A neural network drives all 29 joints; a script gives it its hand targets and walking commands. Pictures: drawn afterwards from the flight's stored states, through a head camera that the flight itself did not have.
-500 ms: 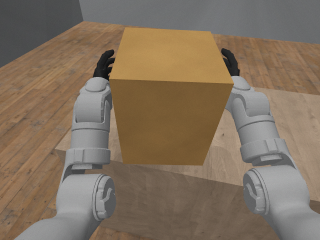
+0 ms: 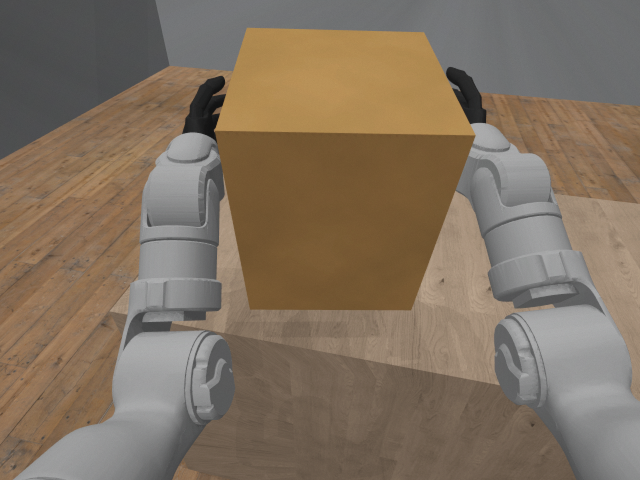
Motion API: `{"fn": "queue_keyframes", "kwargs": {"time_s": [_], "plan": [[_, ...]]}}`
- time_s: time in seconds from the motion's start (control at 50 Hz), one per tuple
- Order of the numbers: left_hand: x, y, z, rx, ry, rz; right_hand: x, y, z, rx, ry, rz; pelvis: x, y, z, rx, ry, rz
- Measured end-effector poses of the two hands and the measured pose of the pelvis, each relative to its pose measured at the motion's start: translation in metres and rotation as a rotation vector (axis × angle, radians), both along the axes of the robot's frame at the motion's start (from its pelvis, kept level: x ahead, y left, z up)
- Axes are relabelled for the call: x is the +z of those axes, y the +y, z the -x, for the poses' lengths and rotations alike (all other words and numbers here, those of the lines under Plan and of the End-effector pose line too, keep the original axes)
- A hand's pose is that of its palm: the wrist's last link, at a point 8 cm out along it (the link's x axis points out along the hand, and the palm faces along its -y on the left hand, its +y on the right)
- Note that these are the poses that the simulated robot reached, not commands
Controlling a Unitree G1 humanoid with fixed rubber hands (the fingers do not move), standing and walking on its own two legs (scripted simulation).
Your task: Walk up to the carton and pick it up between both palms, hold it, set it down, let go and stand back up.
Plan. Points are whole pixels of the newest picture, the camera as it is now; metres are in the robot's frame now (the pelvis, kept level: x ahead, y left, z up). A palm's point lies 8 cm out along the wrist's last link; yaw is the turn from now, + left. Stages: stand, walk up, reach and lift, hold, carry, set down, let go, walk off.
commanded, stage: hold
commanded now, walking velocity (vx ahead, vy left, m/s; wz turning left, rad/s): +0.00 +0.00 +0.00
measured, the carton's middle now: (333, 176) +0.39 -0.01 +0.24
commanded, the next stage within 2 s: none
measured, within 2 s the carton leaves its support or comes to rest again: neither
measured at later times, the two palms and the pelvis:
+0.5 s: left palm (191, 126) +0.36 +0.14 +0.32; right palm (487, 110) +0.36 -0.15 +0.34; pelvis +0.01 +0.00 +0.00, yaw +0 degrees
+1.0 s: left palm (206, 113) +0.39 +0.13 +0.32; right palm (482, 98) +0.39 -0.16 +0.34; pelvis +0.02 -0.01 +0.00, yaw +0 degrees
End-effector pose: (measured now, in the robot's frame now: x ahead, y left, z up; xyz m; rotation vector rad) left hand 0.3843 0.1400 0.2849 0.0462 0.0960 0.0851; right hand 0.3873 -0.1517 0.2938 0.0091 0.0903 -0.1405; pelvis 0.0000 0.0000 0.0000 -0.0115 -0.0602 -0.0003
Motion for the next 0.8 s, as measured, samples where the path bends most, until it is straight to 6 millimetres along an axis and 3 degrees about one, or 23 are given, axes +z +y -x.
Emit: {"fn": "queue_keyframes", "kwargs": {"time_s": [0.08, 0.14, 0.24, 0.34, 0.42, 0.52, 0.58, 0.68, 0.8], "plan": [[0.043, -0.005, 0.007, 0.006, -0.124, -0.022, 0.045, -0.005, 0.009, -0.003, -0.133, -0.025, 0.000, 0.001, -0.019, 0.001, 0.024, 0.002], [0.057, 0.002, 0.014, 0.011, -0.118, -0.024, 0.049, 0.001, 0.012, 0.015, -0.126, -0.040, 0.000, 0.002, -0.025, 0.002, -0.002, 0.004], [0.028, 0.017, 0.017, 0.006, 0.049, -0.006, 0.014, 0.014, 0.011, 0.031, 0.044, -0.022, -0.001, 0.003, -0.018, 0.002, -0.054, 0.005], [-0.004, 0.014, 0.011, -0.001, 0.138, -0.007, -0.017, 0.012, 0.007, 0.023, 0.127, -0.025, -0.001, 0.003, -0.004, 0.002, -0.072, 0.003], [-0.001, 0.005, 0.014, -0.010, 0.069, -0.016, -0.001, 0.004, 0.013, 0.007, 0.048, -0.014, 0.000, 0.002, -0.002, 0.002, -0.060, 0.002], [0.044, 0.000, 0.033, -0.007, -0.085, -0.014, 0.051, 0.000, 0.036, 0.000, -0.107, -0.002, 0.000, 0.000, -0.009, 0.002, -0.046, 0.002], [0.061, 0.011, 0.044, 0.012, -0.095, 0.029, 0.063, 0.009, 0.041, 0.021, -0.109, 0.005, -0.001, 0.000, -0.008, 0.002, -0.049, 0.001], [0.059, 0.022, 0.046, 0.018, -0.024, 0.050, 0.053, 0.019, 0.039, 0.039, -0.026, 0.033, -0.001, 0.000, 0.000, 0.003, -0.061, 0.001], [0.023, 0.013, 0.024, -0.008, 0.108, 0.004, 0.018, 0.010, 0.022, 0.019, 0.102, 0.031, -0.001, 0.000, 0.007, 0.004, -0.069, 0.001]]}}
